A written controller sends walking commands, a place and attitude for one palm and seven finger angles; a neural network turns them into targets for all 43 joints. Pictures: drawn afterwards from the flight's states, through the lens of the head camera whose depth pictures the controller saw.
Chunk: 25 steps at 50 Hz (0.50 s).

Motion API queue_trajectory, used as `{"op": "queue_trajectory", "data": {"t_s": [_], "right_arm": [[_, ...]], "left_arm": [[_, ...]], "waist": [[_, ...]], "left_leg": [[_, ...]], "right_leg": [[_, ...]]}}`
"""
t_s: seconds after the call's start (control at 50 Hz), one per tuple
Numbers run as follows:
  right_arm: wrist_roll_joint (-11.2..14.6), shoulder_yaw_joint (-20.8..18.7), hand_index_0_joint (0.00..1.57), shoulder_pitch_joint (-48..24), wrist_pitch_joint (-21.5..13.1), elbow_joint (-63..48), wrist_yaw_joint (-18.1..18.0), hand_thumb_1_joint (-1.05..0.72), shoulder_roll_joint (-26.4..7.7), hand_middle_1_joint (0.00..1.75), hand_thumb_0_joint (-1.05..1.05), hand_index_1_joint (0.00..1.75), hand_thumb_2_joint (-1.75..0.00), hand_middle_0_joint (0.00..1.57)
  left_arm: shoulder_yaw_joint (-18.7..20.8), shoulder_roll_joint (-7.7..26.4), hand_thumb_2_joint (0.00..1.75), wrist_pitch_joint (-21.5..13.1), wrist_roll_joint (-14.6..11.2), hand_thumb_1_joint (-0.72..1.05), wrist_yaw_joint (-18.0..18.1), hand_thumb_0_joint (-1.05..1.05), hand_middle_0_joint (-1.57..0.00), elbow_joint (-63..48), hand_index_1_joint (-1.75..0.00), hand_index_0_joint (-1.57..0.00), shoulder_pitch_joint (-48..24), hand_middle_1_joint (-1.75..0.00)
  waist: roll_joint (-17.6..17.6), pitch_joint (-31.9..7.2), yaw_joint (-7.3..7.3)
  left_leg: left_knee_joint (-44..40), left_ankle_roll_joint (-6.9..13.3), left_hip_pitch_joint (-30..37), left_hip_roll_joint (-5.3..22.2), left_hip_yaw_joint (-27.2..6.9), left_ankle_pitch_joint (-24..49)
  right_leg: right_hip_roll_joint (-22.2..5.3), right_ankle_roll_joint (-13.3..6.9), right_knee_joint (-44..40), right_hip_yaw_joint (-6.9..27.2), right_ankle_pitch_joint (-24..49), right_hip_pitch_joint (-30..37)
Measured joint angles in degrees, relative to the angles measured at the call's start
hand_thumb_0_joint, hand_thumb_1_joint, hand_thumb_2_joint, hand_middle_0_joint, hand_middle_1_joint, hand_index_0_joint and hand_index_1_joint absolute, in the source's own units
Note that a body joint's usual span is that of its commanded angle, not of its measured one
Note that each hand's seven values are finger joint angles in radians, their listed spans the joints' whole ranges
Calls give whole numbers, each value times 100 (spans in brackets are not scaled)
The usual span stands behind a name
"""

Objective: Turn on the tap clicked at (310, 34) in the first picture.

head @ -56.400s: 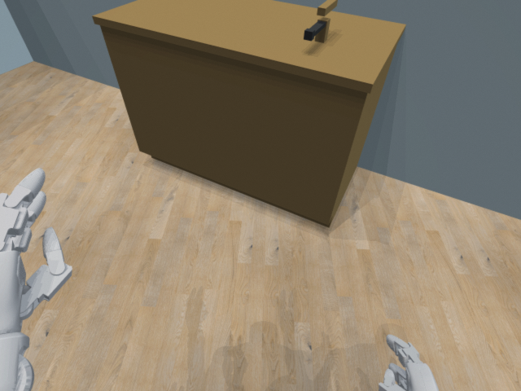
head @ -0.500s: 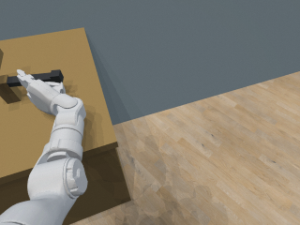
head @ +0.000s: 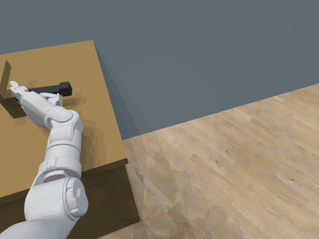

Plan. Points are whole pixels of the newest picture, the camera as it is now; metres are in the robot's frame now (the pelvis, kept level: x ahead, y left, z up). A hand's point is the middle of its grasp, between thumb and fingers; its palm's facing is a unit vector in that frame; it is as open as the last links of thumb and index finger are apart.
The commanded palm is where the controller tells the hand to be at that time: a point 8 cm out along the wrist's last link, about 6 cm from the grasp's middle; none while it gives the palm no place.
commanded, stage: lift the hand up off the lever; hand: left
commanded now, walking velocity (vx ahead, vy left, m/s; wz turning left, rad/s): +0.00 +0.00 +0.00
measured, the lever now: (65, 89) +0.49 +0.26 +0.11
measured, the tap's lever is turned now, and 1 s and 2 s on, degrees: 83 83 83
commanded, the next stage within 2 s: draw the hand back beside the body in 1.86 s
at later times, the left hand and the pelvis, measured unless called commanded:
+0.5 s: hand (59, 97) +0.44 +0.25 +0.14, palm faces +0.83 -0.54 -0.10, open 7.8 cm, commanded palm +0.38 +0.26 +0.16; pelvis +0.00 +0.01 +0.00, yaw +0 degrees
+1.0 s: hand (49, 95) +0.41 +0.25 +0.17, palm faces +0.85 -0.51 -0.11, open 7.8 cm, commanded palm +0.37 +0.26 +0.17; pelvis -0.02 -0.01 +0.01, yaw +1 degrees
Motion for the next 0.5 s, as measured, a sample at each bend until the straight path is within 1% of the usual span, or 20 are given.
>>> {"op": "queue_trajectory", "data": {"t_s": [0.1, 0.18, 0.28, 0.38, 0.5], "right_arm": [[12, -3, 20, -149, -57, -2, -24, -91, -8, 30, 1, 30, -90, 20], [10, 3, 20, -284, -72, -25, -36, -91, 32, 30, 1, 30, -90, 20], [-3, 40, 20, -419, -122, 1, -34, -91, 100, 30, 1, 30, -90, 20], [-38, 68, 21, -485, -150, 41, -33, -91, 185, 30, 1, 30, -90, 20], [-51, 69, 21, -426, -166, 77, -23, -91, 229, 30, 1, 30, -90, 20]], "left_arm": [[-134, -182, 90, 79, -66, 90, 9, 2, -15, -196, -15, -15, 69, -15], [-146, -296, 90, 195, -100, 90, 35, 2, -15, -353, -15, -15, 99, -15], [-289, -395, 90, 383, -31, 90, 131, 2, -15, -336, -15, -15, 4, -15], [-221, -478, 90, 532, -61, 90, 200, 2, -14, -409, -15, -15, -110, -14], [-245, -541, 90, 704, -14, 90, 223, 2, -14, -657, -15, -15, 10, -14]], "waist": [[-7, 43, 68], [-1, 46, 109], [5, 78, 153], [3, 83, 199], [23, 64, 223]], "left_leg": [[-69, 26, 112, -38, -8, 28], [-114, 46, 183, -62, 16, 45], [-120, 62, 201, -104, 0, 61], [-131, 63, 179, -108, 18, 81], [-154, 52, 224, -94, 45, 88]], "right_leg": [[-36, 30, -77, -7, 24, 124], [-61, 56, -107, 17, 36, 185], [-103, 79, -96, -1, 31, 208], [-109, 88, -97, 16, 51, 176], [-97, 82, -110, 44, 64, 206]]}}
